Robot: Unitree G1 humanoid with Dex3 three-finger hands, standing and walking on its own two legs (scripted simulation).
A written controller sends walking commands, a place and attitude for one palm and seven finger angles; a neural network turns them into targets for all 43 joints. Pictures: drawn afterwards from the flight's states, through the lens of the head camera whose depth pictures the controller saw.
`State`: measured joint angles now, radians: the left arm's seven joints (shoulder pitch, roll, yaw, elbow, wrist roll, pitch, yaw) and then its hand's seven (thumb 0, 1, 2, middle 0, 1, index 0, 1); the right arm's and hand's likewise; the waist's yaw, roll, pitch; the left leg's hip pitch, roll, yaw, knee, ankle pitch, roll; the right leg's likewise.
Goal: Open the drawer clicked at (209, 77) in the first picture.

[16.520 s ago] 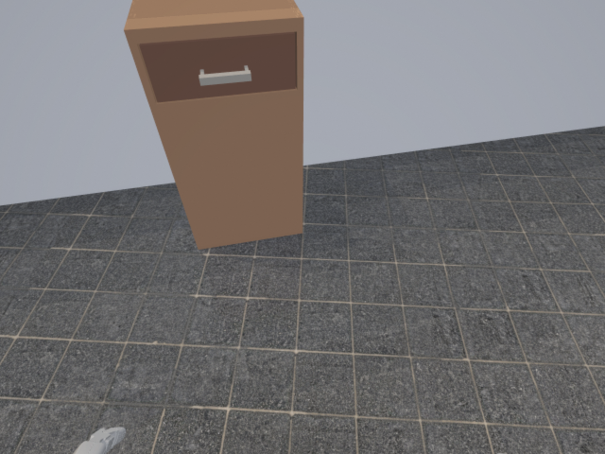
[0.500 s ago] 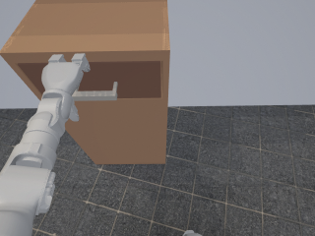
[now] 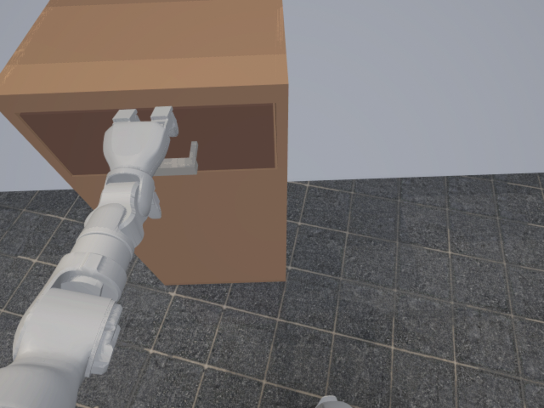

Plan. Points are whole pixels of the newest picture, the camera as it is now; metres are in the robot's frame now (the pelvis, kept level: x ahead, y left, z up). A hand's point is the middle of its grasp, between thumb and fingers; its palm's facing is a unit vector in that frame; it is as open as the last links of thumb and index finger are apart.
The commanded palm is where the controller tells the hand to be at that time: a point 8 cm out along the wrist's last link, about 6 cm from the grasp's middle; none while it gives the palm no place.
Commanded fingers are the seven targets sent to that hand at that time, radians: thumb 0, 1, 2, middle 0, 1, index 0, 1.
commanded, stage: lower the fingers behind the handle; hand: left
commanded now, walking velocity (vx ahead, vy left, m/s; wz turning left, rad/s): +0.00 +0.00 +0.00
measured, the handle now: (158, 158) +0.52 +0.20 +0.02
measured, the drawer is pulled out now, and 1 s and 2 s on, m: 0.00 0.00 0.00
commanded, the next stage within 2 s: close the thumb around the handle in 1.34 s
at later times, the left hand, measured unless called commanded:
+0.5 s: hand (144, 183) +0.47 +0.21 +0.02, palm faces +0.03 +0.00 -1.00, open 13.8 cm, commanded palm +0.45 +0.20 +0.08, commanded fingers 0.00 -0.50 0.30 -0.30 -1.20 -0.30 -1.20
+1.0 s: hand (156, 189) +0.47 +0.20 -0.01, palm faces +0.00 -0.03 -1.00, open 13.8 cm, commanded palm +0.45 +0.20 +0.05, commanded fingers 0.00 -0.50 0.30 -0.30 -1.20 -0.30 -1.20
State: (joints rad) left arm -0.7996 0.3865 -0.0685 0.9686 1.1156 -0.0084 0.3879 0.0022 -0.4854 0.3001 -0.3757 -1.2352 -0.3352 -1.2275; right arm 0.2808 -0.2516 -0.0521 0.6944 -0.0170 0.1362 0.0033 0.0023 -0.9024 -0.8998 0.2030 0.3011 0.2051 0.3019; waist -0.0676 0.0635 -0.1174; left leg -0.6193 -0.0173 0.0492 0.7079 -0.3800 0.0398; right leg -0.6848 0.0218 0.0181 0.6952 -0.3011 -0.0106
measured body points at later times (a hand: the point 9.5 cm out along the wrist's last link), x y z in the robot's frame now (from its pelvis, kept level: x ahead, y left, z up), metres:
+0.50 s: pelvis -0.01 -0.01 -0.01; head +0.09 -0.02 +0.43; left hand +0.46 +0.21 +0.07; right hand +0.02 -0.29 -0.14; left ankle -0.03 +0.09 -0.71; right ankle +0.01 -0.11 -0.71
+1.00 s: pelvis -0.01 +0.00 -0.02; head +0.10 -0.01 +0.42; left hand +0.47 +0.20 +0.05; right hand +0.01 -0.28 -0.15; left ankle -0.03 +0.09 -0.71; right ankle +0.01 -0.11 -0.71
